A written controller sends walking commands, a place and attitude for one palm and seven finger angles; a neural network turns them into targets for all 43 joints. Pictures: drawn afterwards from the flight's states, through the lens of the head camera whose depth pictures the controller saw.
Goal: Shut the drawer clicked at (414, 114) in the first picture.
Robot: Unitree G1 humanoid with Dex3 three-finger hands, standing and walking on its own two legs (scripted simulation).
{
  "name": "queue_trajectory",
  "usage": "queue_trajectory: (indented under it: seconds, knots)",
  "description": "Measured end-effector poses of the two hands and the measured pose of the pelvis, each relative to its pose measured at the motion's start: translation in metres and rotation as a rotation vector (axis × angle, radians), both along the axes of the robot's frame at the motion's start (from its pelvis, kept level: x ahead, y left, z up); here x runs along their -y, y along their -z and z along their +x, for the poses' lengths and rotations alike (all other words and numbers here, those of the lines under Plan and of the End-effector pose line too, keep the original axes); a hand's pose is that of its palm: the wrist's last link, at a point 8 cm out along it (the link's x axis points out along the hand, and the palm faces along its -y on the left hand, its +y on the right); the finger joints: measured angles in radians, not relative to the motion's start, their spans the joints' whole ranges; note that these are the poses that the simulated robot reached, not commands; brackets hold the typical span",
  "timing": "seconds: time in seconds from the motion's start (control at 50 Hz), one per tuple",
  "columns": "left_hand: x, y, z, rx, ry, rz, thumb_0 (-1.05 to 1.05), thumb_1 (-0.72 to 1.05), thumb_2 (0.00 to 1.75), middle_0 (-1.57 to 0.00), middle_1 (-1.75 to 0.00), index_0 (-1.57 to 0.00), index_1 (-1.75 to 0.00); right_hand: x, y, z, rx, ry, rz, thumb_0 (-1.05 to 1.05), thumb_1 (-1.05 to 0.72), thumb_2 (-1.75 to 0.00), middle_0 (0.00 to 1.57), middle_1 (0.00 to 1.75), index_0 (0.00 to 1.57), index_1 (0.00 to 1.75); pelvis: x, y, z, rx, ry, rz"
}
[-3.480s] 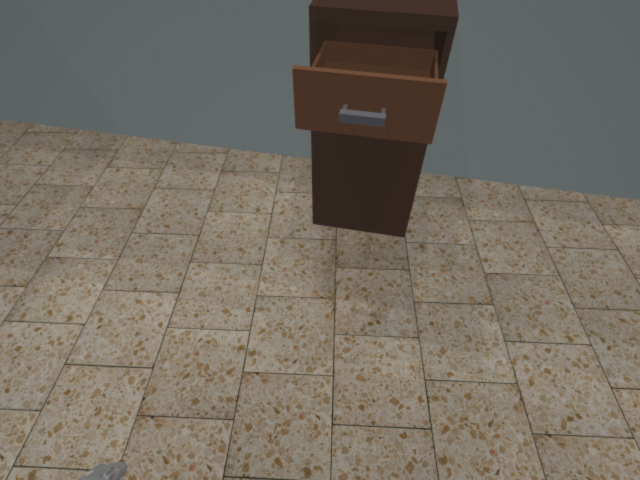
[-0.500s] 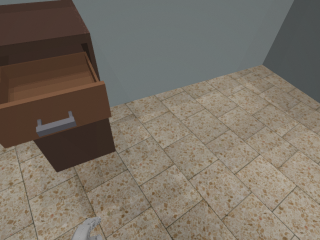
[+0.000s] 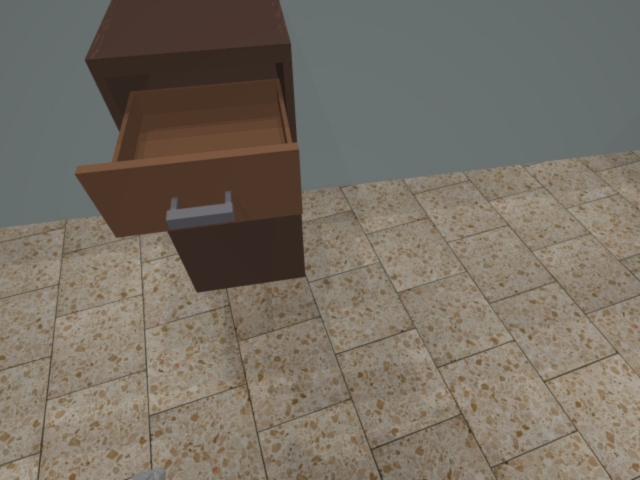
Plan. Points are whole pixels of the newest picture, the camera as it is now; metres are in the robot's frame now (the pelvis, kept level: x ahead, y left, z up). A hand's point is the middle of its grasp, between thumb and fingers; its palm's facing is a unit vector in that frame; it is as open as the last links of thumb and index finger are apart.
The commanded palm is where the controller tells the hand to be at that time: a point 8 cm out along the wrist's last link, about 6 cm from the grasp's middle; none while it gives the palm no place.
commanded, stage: turn to face it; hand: left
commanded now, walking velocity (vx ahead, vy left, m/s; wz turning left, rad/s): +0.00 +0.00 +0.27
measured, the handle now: (201, 207) +0.54 +0.23 -0.02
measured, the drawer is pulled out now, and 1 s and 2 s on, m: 0.30 0.30 0.30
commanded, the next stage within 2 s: take the last steps up to it in 0.12 s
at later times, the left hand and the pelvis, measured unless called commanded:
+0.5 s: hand out of the picture -0.10 +0.19 -0.18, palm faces +0.24 -0.96 -0.15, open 7.4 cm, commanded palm none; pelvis -0.01 +0.02 +0.00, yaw +9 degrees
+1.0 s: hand (218, 410) +0.25 +0.18 -0.17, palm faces +0.10 -0.98 -0.18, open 7.4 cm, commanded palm none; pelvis +0.13 -0.02 -0.02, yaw +8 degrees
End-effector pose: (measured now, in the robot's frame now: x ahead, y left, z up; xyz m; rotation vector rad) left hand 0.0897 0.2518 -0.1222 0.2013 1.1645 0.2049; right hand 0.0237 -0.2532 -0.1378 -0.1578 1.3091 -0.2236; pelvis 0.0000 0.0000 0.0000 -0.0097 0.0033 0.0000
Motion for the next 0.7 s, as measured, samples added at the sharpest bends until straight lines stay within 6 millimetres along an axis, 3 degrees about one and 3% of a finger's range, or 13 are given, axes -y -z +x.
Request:
queue_trajectory:
  seconds: [0.1, 0.22, 0.3, 0.4, 0.48, 0.52, 0.58, 0.7]
  knots:
    - [0.015, -0.005, -0.036, 0.010, -0.044, 0.021, 0.01, 0.91, 0.90, -0.19, -0.30, -0.20, -0.30, 0.028, 0.004, 0.033, 0.063, -0.066, -0.007, 0.01, -0.90, -0.90, 0.20, 0.30, 0.20, 0.30, 0.016, 0.003, -0.009, 0.016, -0.050, 0.013]
    - [0.028, -0.004, -0.084, -0.044, -0.111, -0.007, 0.01, 0.90, 0.90, -0.20, -0.30, -0.20, -0.30, 0.030, -0.008, 0.061, 0.105, -0.152, -0.006, 0.01, -0.91, -0.90, 0.20, 0.30, 0.20, 0.30, 0.022, -0.004, -0.017, 0.023, -0.102, 0.027]
    - [0.032, 0.003, -0.118, -0.087, -0.158, -0.042, 0.01, 0.90, 0.90, -0.20, -0.30, -0.20, -0.30, 0.015, -0.012, 0.072, 0.098, -0.213, -0.003, 0.01, -0.91, -0.90, 0.20, 0.30, 0.20, 0.30, 0.018, -0.005, -0.022, 0.019, -0.129, 0.026]
    - [0.027, 0.018, -0.168, -0.180, -0.231, -0.104, 0.01, 0.90, 0.90, -0.20, -0.30, -0.20, -0.30, -0.022, -0.016, 0.083, 0.115, -0.290, 0.004, 0.01, -0.91, -0.90, 0.20, 0.30, 0.20, 0.30, 0.001, -0.002, -0.023, 0.008, -0.149, 0.004]
    - [0.018, 0.033, -0.197, -0.287, -0.258, -0.150, 0.01, 0.90, 0.90, -0.20, -0.30, -0.20, -0.30, -0.051, -0.016, 0.076, 0.132, -0.298, 0.007, 0.01, -0.91, -0.90, 0.20, 0.30, 0.20, 0.30, -0.015, 0.003, -0.017, 0.015, -0.150, -0.011]
    - [0.014, 0.031, -0.197, -0.321, -0.249, -0.164, 0.01, 0.91, 0.90, -0.20, -0.30, -0.20, -0.30, -0.057, -0.020, 0.065, 0.123, -0.259, -0.002, 0.00, -0.92, -0.90, 0.20, 0.30, 0.20, 0.30, -0.020, -0.002, -0.012, 0.018, -0.150, -0.013]
    - [0.006, 0.028, -0.181, -0.315, -0.236, -0.176, 0.01, 0.91, 0.90, -0.19, -0.30, -0.20, -0.30, -0.052, -0.026, 0.046, 0.068, -0.223, -0.031, -0.01, -0.95, -0.90, 0.21, 0.30, 0.20, 0.30, -0.025, -0.008, -0.002, 0.018, -0.153, -0.015]
    - [-0.006, 0.026, -0.112, -0.234, -0.189, -0.164, 0.01, 0.91, 0.90, -0.19, -0.30, -0.19, -0.29, -0.045, -0.025, -0.001, -0.106, -0.154, -0.039, 0.00, -0.93, -0.90, 0.20, 0.30, 0.20, 0.30, -0.028, -0.010, 0.024, 0.018, -0.145, -0.013]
